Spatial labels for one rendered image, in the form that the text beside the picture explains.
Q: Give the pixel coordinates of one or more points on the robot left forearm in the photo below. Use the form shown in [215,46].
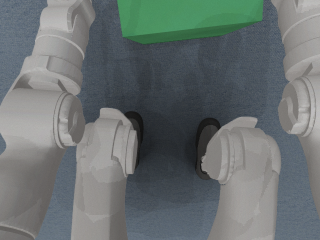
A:
[59,49]

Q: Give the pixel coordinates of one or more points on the robot right forearm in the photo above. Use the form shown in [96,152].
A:
[299,24]

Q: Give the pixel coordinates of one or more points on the carton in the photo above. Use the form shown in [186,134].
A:
[160,21]

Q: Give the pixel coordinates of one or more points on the robot right upper arm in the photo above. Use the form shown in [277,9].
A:
[299,114]

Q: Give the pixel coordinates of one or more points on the robot left upper arm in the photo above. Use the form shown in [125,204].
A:
[37,126]

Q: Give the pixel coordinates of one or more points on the robot left shin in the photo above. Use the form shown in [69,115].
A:
[105,113]

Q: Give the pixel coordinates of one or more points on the left robot thigh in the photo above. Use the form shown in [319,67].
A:
[100,184]

